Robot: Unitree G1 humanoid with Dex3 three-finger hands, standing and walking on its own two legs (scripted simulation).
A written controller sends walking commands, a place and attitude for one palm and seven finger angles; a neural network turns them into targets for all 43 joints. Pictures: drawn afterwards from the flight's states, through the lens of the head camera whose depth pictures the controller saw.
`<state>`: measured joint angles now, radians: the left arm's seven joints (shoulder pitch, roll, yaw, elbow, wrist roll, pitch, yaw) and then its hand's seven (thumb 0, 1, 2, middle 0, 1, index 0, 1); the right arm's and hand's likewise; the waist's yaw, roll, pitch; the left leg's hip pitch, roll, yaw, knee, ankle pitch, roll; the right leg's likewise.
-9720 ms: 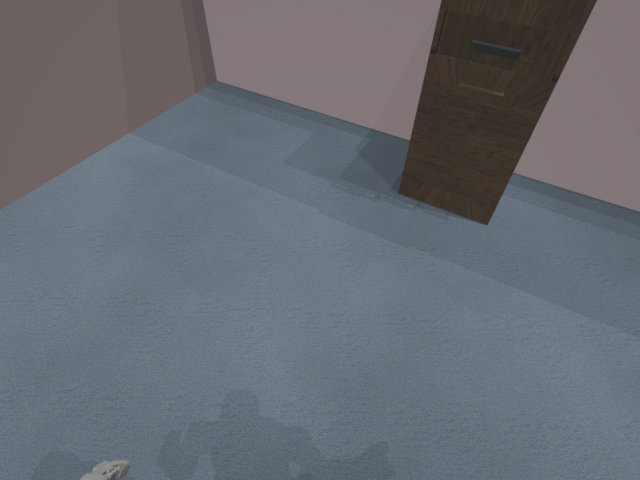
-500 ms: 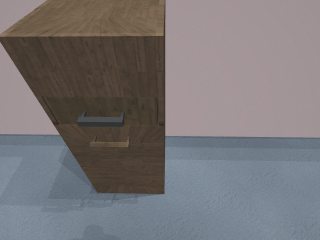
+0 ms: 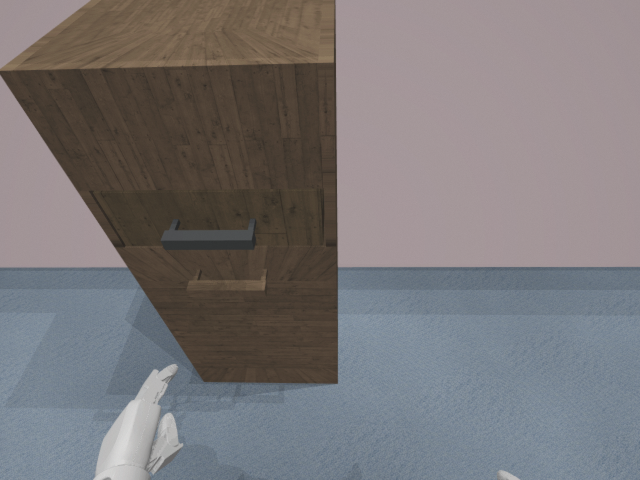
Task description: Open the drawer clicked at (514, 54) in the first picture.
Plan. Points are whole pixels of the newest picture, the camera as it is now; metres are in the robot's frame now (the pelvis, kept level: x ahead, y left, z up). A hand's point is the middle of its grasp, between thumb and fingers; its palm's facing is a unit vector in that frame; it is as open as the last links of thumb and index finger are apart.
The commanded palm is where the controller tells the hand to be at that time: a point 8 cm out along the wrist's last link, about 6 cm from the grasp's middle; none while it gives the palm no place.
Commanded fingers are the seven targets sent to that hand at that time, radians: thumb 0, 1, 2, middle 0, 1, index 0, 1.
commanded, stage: raise the hand with hooked fingers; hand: left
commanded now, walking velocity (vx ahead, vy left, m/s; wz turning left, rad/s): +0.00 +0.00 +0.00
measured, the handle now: (211, 231) +0.51 +0.23 -0.01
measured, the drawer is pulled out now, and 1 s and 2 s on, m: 0.00 0.00 0.00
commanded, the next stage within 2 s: move the hooked fingers above the handle in 1.72 s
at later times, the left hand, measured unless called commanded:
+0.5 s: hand (154, 404) +0.21 +0.22 +0.00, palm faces +0.20 -0.03 -0.98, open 10.1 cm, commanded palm +0.17 +0.22 +0.04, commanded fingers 0.00 0.08 0.55 -0.26 -0.82 -0.26 -0.82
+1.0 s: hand (139, 334) +0.27 +0.24 +0.06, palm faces +0.16 -0.07 -0.98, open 12.9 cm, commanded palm +0.24 +0.23 +0.11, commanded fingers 0.00 -0.50 0.30 -0.30 -1.20 -0.30 -1.20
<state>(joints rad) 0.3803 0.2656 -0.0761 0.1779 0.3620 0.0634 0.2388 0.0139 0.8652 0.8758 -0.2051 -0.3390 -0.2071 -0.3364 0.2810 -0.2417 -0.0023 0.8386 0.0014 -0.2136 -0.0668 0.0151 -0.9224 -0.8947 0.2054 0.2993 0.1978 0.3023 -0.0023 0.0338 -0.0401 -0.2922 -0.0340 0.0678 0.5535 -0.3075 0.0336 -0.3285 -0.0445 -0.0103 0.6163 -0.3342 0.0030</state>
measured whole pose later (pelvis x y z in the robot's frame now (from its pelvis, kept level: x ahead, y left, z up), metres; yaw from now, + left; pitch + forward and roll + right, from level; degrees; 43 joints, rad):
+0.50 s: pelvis -0.03 -0.04 -0.05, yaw +2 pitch +9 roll +1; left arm 0.22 0.39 -0.01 0.02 1.03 -0.04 0.48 0.00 0.29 0.64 -0.26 -0.69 -0.27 -0.69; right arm 0.04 -0.19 0.00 0.56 -0.07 0.07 -0.01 0.01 -0.91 -0.89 0.20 0.30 0.20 0.30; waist 0.09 0.05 -0.10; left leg -0.67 0.02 0.01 0.95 -0.44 -0.03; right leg -0.68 -0.01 -0.07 0.97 -0.46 -0.06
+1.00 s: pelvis -0.01 -0.01 -0.01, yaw +0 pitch +5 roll +1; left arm 0.09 0.41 -0.04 0.00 0.97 0.05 0.30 0.00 -0.27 0.40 -0.30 -1.06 -0.31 -1.06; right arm 0.11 -0.26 -0.05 0.62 -0.02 0.09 -0.02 0.01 -0.91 -0.90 0.20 0.30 0.19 0.30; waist 0.07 0.07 -0.06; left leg -0.40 -0.01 0.05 0.65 -0.34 0.02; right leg -0.42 -0.02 -0.02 0.68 -0.35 -0.01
